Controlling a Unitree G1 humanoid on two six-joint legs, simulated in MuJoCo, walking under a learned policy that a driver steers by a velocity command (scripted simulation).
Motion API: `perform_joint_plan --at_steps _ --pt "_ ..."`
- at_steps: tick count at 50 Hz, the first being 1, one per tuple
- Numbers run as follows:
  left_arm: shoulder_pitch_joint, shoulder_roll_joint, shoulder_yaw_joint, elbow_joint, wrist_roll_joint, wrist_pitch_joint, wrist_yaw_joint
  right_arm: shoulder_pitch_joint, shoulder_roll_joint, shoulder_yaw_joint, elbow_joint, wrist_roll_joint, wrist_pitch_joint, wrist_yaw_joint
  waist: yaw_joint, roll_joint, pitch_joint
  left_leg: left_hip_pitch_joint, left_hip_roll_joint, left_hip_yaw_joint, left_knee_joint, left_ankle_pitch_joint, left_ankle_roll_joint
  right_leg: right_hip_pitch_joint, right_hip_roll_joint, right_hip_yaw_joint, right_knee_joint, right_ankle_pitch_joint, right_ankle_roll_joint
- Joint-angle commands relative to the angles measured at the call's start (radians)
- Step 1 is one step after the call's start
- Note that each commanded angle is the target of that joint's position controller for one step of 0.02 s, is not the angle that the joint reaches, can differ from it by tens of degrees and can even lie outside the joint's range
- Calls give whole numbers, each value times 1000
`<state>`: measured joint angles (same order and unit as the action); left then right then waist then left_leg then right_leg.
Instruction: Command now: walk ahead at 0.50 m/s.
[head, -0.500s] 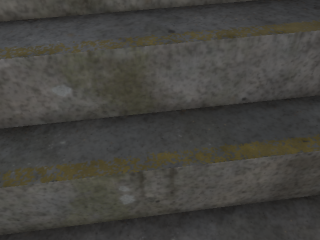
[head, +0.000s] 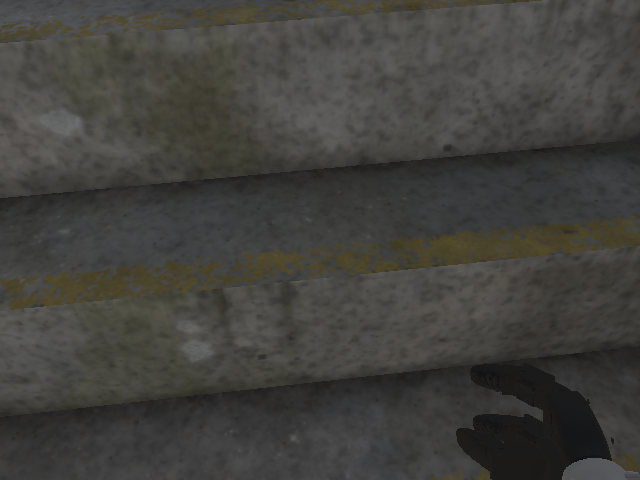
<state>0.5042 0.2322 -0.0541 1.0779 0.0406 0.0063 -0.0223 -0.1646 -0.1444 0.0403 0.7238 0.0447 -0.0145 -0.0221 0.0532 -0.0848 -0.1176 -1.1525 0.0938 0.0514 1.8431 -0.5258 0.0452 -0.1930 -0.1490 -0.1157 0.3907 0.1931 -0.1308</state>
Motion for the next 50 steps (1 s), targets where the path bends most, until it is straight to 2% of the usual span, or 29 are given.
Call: perform_joint_plan --at_steps 1,2,3,6,10,11,12,13,14,15,16,17,19,21,23,26,28,29,31,32,33,36,38,39,40,41,42,44,50 --pt "26 123 23 -23 78 -2 -3 123 236 72 -63 3 -36 61 -137 -98 -11 -388 -188 -86 882 -21 -15 302 -105 116 244 861 52" --pt "230 210 78 11 16 11 23 51 184 88 -95 -12 -94 86 -33 -37 7 -617 -70 -45 701 -44 -55 508 -217 255 156 632 -32" --pt "226 173 76 -29 -11 11 42 -54 136 79 -116 2 -115 97 22 13 13 -688 26 -168 540 155 -52 583 -301 407 84 162 -74" --pt "180 95 65 -63 54 -31 120 -313 115 81 -156 22 -55 55 99 95 142 -776 68 -232 621 187 -124 405 -455 735 -215 -409 -166" --pt "196 -83 22 -48 -10 -33 113 -413 111 88 -224 -5 -59 61 102 -9 289 -510 58 -5 295 290 -75 107 -194 378 -330 -253 -89" --pt "168 -61 27 -36 -65 -25 133 -497 164 144 -294 -4 -68 74 86 -56 277 -131 63 105 -88 51 -15 -113 -174 261 -492 94 -69" --pt "183 -64 15 5 -78 -17 132 -402 190 146 -278 4 -67 75 11 -56 147 317 -34 218 -240 -6 39 -199 -108 107 -408 706 -57" --pt "481 -178 -35 133 -72 -51 116 -496 195 137 -321 17 -102 64 127 62 -53 706 -113 253 -274 24 101 -255 -23 66 -189 1395 76" --pt "492 -3 -5 146 -44 -118 74 -210 209 134 -260 -6 -82 62 19 -227 -250 797 -156 206 -311 -115 141 -99 -106 121 -98 1887 -17" --pt "327 124 31 113 -61 -142 60 107 113 89 -177 -61 -42 48 -139 -281 -346 899 -116 53 -397 -185 173 -48 -135 135 27 1934 -43" --pt "161 198 59 68 -67 -137 61 312 -24 19 -101 -66 -9 49 -281 -243 -410 902 -130 13 -604 -158 156 151 -101 95 114 1664 -70" --pt "2 200 79 22 -45 -120 52 403 -76 -9 7 -68 16 47 -302 -127 -370 969 -104 -58 -748 -179 145 64 -78 99 241 1423 -111" --pt "-214 -7 60 -90 -52 -105 17 423 -177 -52 105 -113 62 6 -266 422 -201 819 247 -822 -1271 -411 364 -482 168 186 1181 -90 -16" --pt "-395 -137 37 -344 -62 -97 -19 229 -26 -16 128 -94 26 3 -83 240 84 489 208 -569 -1195 -509 205 -771 184 322 1631 -368 -45" --pt "-263 -114 39 -352 -36 -68 -22 184 54 -6 199 -72 -17 13 63 158 146 415 170 -263 -1135 -329 69 -813 174 302 1581 -312 -50" --pt "-93 -90 30 -309 -45 -28 -11 84 -7 -11 181 -90 -31 21 191 235 111 349 182 -70 -1288 -240 61 -758 195 222 1654 -127 23" --pt "-163 -85 17 -343 -29 0 34 83 -102 -26 163 -93 -20 17 190 258 128 345 225 -51 -1410 -234 65 -800 162 191 1653 -171 77" --pt "-109 -106 62 -308 -37 6 48 134 -160 -77 216 -92 -47 -3 200 116 269 232 174 -25 -1425 -312 51 -719 199 181 1511 -195 99" --pt "-51 -54 92 -296 -46 16 57 224 -220 -102 253 -83 -82 -24 200 164 243 350 230 -52 -1494 -408 91 -676 137 92 1358 -265 123" --pt "-90 12 68 -310 -39 20 62 135 -198 -68 169 -79 -62 -20 178 313 10 541 298 -63 -1516 -316 109 -656 76 66 1421 -243 128" --pt "-28 41 81 -299 -33 20 64 0 -208 -70 127 -99 -47 -20 238 303 -49 531 263 12 -1495 -220 64 -487 53 72 1335 -253 126" --pt "-49 13 61 -264 -35 30 63 94 -180 -68 95 -35 -29 -21 170 88 46 578 192 128 -1312 -141 29 -289 45 0 538 -407 11" --pt "101 1 74 -144 -48 27 20 133 -50 -22 49 -12 -16 -19 144 -110 53 601 84 193 -884 -200 76 -81 147 -194 122 -278 -4" --pt "112 -33 71 -109 -22 11 -3 190 -2 -20 61 -2 -7 1 79 -83 17 383 58 91 -470 -111 109 93 116 43 239 -515 7" --pt "177 -40 39 -139 17 -21 -6 148 76 -6 -7 -3 -14 19 97 -177 68 247 -136 11 -57 -15 29 23 63 210 299 25 37" --pt "82 98 87 -215 15 -43 59 390 166 -16 6 -88 2 8 -56 -380 11 44 -114 -196 65 148 41 36 -138 786 -15 -1038 -89" --pt "-61 40 84 -265 -20 -52 81 295 107 -17 -46 -145 -3 2 -60 -258 93 67 -58 -140 163 307 1 -187 -214 968 -196 -1252 -118" --pt "-91 -2 77 -220 -30 -104 61 142 25 -38 -108 -155 -11 13 -50 88 187 63 -32 -183 75 523 -8 -294 -193 844 7 -1175 -58" --pt "68 21 133 -153 22 -157 88 194 -36 -108 -113 -91 8 13 -4 80 137 44 -136 -209 32 453 12 -5 -181 540 24 -909 -77"
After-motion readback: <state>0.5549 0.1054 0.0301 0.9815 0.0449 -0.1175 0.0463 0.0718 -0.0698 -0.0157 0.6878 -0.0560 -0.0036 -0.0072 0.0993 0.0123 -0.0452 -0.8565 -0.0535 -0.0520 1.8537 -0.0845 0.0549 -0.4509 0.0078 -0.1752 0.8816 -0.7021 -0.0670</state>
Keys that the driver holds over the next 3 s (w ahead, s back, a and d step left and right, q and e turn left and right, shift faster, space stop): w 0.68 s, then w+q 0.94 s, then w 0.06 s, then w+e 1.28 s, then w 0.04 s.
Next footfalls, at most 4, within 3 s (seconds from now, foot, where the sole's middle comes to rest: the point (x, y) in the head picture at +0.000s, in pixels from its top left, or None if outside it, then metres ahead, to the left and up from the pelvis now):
0.34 left None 0.14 0.14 -0.57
0.76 right None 0.18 -0.16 -0.58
1.52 left None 0.34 0.26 -0.34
2.16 right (163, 265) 0.57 0.27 -0.10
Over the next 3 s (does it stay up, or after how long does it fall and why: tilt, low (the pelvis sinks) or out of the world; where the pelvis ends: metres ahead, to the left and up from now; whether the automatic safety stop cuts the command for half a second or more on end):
stays up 0.58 0.42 0.66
